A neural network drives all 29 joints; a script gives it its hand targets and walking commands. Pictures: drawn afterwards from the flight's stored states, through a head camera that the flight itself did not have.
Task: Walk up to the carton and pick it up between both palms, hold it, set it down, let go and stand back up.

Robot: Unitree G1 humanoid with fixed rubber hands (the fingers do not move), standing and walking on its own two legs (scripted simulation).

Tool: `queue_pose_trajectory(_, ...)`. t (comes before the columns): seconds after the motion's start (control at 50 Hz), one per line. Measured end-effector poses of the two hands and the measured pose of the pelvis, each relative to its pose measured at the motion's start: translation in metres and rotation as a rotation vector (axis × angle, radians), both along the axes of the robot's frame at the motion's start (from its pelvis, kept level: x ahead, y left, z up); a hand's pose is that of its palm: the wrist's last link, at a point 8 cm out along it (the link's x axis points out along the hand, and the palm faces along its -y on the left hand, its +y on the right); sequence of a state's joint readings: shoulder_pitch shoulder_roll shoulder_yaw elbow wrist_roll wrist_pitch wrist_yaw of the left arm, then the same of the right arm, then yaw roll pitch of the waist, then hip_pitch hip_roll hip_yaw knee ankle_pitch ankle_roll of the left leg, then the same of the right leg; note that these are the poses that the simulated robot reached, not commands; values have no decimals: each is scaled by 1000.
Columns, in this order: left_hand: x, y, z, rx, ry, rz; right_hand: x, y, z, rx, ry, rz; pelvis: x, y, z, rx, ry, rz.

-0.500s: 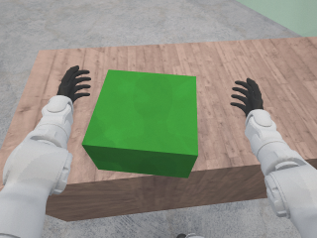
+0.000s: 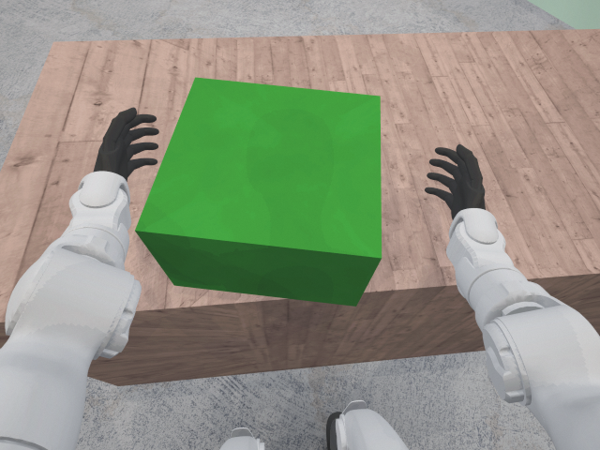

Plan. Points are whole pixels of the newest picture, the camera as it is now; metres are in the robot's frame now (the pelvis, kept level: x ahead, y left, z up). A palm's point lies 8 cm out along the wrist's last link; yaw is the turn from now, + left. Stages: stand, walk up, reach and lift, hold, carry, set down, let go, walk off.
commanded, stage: reach and lift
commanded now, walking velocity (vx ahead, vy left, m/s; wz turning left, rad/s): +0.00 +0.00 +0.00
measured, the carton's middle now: (275, 192) +0.48 +0.00 +0.01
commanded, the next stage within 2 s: none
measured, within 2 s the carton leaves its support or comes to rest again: neither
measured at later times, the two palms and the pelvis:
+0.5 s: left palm (166, 187) +0.49 +0.15 +0.03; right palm (433, 205) +0.42 -0.23 +0.02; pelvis +0.00 -0.01 -0.01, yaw -1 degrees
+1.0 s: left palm (168, 175) +0.49 +0.14 +0.05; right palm (438, 198) +0.42 -0.23 +0.04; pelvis -0.01 -0.01 +0.00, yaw -1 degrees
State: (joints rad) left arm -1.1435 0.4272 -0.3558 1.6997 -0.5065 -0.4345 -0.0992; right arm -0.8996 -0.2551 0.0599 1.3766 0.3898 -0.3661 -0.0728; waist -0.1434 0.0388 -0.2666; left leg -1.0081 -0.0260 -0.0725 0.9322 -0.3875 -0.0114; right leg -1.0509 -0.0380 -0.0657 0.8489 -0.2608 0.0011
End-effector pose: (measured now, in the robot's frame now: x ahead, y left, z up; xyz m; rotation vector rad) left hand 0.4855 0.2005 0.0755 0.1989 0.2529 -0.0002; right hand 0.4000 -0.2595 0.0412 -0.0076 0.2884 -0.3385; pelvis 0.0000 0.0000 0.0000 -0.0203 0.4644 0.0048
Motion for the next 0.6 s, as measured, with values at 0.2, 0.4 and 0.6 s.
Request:
queue_pose_trajectory(0.2,-4,-8,-19,-7,22,-9,7,11,-1,0,3,17,-3,2,-3,-2,24,6)
queue_pose_trajectory(0.4,3,-36,-40,-40,6,-53,18,28,-15,20,-6,25,0,-2,-5,-12,82,-11)
queue_pose_trajectory(0.6,-4,-53,-56,-76,18,-47,14,25,-24,13,-13,0,-4,-8,-5,-6,97,-23)
